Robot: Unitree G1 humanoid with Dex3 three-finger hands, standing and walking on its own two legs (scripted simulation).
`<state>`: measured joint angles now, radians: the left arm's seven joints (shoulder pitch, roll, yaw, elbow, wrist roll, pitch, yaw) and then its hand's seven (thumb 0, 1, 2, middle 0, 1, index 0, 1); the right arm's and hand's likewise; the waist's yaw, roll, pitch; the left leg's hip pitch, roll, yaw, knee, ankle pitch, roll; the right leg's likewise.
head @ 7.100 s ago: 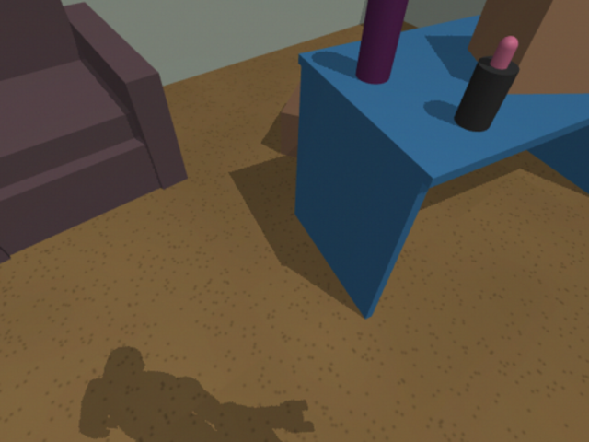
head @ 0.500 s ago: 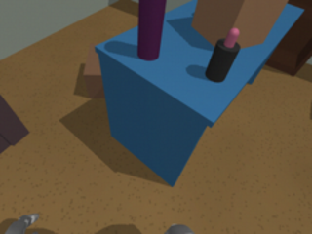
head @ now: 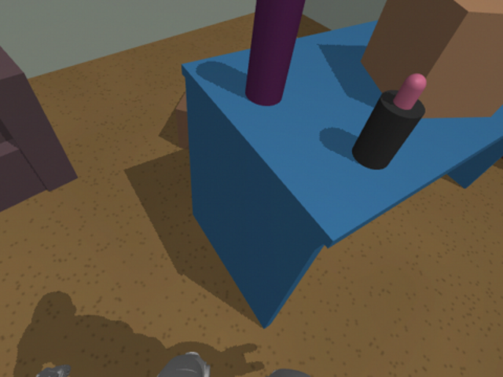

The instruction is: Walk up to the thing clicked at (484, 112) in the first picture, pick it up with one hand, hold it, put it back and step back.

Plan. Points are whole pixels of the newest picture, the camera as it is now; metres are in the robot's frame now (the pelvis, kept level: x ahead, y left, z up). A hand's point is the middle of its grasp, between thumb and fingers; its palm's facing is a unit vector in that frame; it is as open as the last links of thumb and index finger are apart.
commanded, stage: walk up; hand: left
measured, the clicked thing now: (392, 120) +0.57 -0.26 +0.10
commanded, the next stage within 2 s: none
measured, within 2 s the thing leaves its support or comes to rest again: neither
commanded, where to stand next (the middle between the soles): +0.21 -0.53 m, yaw +17 degrees
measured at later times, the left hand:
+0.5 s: hand out of the picture +0.09 +0.05 -0.14, palm faces +0.15 -0.92 -0.37, open 7.4 cm
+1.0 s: hand (321, 350) +0.19 -0.14 -0.15, palm faces +0.13 -0.91 -0.40, open 7.4 cm
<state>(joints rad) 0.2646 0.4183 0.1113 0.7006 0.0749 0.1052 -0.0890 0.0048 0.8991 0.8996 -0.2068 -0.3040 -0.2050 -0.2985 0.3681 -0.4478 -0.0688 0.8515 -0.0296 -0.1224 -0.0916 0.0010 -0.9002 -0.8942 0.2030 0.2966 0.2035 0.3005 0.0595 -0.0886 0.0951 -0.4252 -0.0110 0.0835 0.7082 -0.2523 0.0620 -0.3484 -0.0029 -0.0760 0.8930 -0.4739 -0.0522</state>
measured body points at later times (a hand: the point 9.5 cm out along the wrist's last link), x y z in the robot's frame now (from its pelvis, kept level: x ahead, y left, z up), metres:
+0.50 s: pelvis +0.07 -0.24 -0.01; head +0.10 -0.23 +0.44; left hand +0.08 +0.09 -0.11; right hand +0.19 -0.60 -0.09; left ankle +0.08 -0.08 -0.66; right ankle +0.11 -0.35 -0.71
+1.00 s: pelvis +0.11 -0.47 -0.03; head +0.15 -0.43 +0.42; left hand +0.18 -0.10 -0.12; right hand +0.22 -0.84 -0.08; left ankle +0.14 -0.22 -0.71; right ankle +0.19 -0.66 -0.70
